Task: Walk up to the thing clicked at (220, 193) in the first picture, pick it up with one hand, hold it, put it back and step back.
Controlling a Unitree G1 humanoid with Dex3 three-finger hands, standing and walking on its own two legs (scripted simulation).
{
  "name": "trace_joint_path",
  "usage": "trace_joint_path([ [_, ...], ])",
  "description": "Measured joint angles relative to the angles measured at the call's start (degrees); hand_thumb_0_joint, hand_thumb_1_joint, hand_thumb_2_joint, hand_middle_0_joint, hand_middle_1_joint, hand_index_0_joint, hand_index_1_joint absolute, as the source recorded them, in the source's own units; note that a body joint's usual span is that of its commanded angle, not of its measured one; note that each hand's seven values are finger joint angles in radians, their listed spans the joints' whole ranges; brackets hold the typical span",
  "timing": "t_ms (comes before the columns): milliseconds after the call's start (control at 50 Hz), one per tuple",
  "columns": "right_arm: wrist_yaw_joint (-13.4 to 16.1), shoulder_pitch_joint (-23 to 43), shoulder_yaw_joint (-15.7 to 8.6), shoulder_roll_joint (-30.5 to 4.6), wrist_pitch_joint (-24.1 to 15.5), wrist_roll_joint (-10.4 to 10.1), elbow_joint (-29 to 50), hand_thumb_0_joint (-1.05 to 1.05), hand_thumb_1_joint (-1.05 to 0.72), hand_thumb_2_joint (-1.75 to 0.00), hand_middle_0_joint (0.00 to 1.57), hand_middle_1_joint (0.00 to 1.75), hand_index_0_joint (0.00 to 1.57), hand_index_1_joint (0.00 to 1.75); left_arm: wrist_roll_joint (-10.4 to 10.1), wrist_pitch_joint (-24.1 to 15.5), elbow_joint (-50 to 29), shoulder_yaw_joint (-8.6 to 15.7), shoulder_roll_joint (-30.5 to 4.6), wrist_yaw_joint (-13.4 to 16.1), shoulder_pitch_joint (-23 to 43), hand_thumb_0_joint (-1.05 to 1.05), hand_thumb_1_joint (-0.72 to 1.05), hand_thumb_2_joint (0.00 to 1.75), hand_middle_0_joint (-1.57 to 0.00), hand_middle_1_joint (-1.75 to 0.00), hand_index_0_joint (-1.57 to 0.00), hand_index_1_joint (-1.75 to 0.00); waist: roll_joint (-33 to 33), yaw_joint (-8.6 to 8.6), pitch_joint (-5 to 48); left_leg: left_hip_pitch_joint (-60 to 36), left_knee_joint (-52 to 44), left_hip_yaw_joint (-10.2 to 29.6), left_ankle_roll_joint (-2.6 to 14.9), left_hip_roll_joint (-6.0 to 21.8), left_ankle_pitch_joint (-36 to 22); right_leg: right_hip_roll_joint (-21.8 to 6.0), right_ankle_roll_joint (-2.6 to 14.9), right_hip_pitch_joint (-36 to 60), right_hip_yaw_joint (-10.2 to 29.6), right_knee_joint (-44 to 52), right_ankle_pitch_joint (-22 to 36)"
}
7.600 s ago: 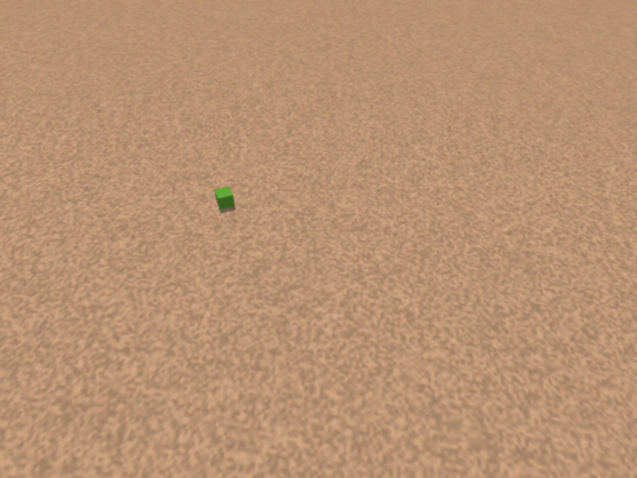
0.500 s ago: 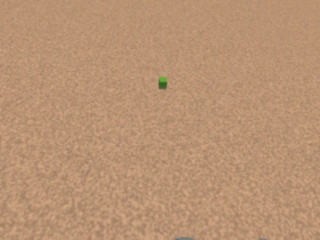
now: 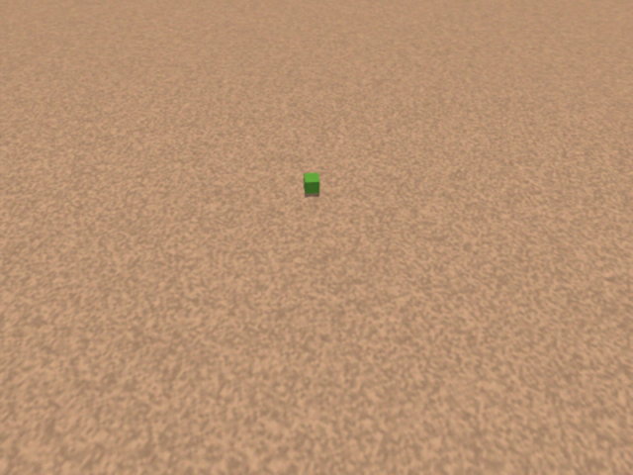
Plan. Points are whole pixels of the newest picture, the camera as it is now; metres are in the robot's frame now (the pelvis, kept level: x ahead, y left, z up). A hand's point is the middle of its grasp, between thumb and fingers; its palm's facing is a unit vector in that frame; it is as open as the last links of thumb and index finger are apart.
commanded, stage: walk up
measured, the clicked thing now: (311, 183) +1.50 +0.02 -0.73
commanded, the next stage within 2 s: stand in 0.18 s
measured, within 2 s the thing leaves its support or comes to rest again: neither
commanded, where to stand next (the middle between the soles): +0.07 +0.03 m, yaw +0 degrees
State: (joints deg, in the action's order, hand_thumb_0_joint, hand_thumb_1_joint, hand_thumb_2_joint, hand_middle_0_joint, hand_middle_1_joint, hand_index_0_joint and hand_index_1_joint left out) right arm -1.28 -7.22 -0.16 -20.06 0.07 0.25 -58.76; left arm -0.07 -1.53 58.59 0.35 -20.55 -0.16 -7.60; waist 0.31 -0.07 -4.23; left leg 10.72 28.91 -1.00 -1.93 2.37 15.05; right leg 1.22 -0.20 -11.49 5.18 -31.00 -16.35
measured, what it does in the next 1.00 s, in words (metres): stands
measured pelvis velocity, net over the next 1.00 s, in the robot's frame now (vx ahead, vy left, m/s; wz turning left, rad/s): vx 0.00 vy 0.01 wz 0.03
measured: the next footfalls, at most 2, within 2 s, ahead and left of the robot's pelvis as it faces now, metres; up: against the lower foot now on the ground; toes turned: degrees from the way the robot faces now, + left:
none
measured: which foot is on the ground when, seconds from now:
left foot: down 0.00-1.00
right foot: down 0.00-1.00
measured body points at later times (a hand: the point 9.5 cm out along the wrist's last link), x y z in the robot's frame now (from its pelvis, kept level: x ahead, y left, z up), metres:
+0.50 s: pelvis -0.01 +0.01 +0.01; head +0.00 +0.01 +0.46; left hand +0.08 +0.31 -0.12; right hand +0.06 -0.30 -0.12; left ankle +0.01 +0.14 -0.73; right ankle +0.01 -0.12 -0.73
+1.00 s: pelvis +0.00 +0.01 +0.01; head +0.01 +0.01 +0.46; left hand +0.06 +0.32 -0.12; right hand +0.08 -0.29 -0.12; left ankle +0.01 +0.14 -0.73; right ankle +0.01 -0.12 -0.73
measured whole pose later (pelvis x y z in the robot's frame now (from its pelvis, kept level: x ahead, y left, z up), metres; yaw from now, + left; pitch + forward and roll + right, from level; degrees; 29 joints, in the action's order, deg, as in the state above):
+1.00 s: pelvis +0.00 +0.01 +0.01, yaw +1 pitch -2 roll +0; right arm -0.9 -5.5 -0.7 -20.0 -0.3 0.6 -65.3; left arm 0.7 -0.8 65.1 0.0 -20.5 -0.4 -6.8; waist -0.2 -0.3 -2.8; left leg 7.5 18.8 -0.1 -1.0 1.1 9.3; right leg -0.5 -1.6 -7.0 4.2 -19.3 -10.4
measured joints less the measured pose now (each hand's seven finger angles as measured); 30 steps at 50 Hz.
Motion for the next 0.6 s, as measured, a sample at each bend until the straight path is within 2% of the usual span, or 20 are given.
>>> trace_joint_path([
  [300,0.43,1.45,-0.68,-0.80,-0.50,0.38,-5.39,0.00,-0.91,-0.90,0.20,0.30,0.21,0.30,0.46,0.56,5.42,-0.10,0.26,-0.41,3.50,0.00,0.90,0.89,-0.20,-0.30,-0.21,-0.30,-0.04,-1.01,0.90,-3.62,-8.67,-0.54,0.31,-0.29,-4.87,-0.59,-0.76,3.65,0.46,9.00,5.12],
  [600,0.34,1.22,-0.91,-0.20,-0.36,0.50,-7.27,0.00,-0.91,-0.90,0.20,0.30,0.21,0.30,0.74,0.73,7.45,-0.23,0.16,-0.34,1.62,0.00,0.91,0.89,-0.20,-0.30,-0.21,-0.30,-0.56,-0.73,1.11,-3.33,-10.31,0.39,0.52,-0.70,-6.13,-1.10,-1.02,4.14,-0.47,11.48,6.43],
])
